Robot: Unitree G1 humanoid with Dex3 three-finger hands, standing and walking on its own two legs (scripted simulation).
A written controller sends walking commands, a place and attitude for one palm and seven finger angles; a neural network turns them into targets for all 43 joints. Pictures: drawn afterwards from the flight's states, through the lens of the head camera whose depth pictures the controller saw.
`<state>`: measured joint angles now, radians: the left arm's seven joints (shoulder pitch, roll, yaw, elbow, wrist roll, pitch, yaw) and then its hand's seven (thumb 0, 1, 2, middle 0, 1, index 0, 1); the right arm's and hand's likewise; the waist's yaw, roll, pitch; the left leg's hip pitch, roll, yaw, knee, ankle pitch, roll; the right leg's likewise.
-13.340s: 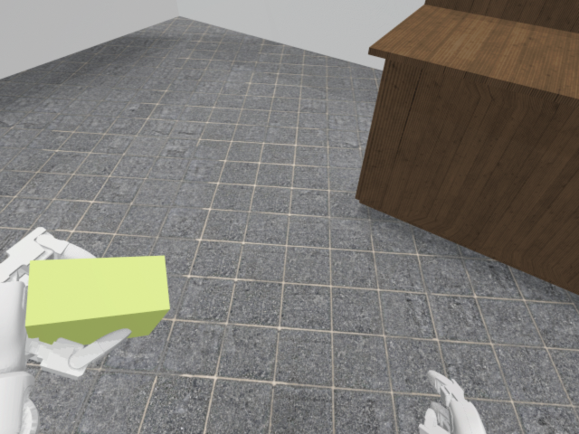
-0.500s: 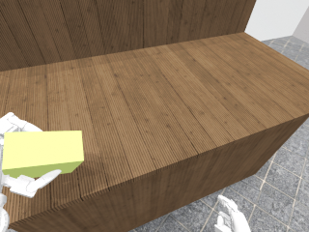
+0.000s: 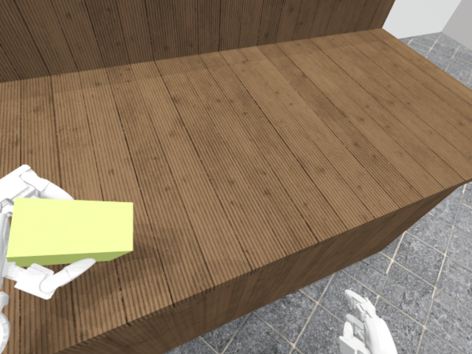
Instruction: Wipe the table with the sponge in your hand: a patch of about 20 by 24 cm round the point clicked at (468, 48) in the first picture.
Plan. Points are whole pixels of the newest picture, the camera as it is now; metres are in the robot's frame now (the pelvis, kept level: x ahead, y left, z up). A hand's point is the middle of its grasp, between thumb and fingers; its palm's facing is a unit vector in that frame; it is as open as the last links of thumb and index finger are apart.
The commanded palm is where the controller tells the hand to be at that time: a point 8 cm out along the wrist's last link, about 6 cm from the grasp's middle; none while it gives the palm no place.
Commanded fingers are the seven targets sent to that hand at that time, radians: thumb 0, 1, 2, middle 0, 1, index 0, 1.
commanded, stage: come to a stop and stand still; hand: left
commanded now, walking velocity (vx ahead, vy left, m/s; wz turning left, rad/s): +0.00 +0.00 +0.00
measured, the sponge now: (88, 234) +0.23 +0.22 +0.13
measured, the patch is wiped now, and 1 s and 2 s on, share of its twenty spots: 0.00 0.00 0.00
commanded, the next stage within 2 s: look again from close up in 0.34 s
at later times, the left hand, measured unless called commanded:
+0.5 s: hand (21, 231) +0.22 +0.28 +0.15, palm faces +0.39 -0.82 -0.42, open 10.1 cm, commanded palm +0.16 +0.30 +0.18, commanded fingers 0.00 0.10 1.30 -1.20 -1.60 -1.20 -1.60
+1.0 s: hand (27, 234) +0.21 +0.27 +0.15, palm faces +0.38 -0.83 -0.40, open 10.1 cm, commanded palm +0.15 +0.30 +0.18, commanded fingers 0.00 0.10 1.30 -1.20 -1.60 -1.20 -1.60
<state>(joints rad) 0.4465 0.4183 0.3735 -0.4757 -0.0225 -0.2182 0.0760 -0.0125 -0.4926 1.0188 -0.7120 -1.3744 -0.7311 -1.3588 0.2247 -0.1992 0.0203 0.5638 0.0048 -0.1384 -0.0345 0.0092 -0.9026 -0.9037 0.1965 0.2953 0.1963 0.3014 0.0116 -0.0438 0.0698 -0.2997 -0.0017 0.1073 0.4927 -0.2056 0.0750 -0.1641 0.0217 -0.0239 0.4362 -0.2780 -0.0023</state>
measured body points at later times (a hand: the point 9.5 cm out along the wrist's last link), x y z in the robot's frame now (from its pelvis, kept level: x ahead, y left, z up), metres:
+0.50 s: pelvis +0.01 +0.02 +0.00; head +0.04 +0.05 +0.45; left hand +0.19 +0.32 +0.17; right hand +0.19 -0.19 -0.07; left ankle +0.04 +0.07 -0.74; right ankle -0.03 -0.12 -0.74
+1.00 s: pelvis +0.00 +0.02 +0.00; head +0.03 +0.04 +0.45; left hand +0.19 +0.31 +0.17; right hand +0.19 -0.20 -0.07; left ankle +0.04 +0.07 -0.74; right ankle -0.03 -0.12 -0.74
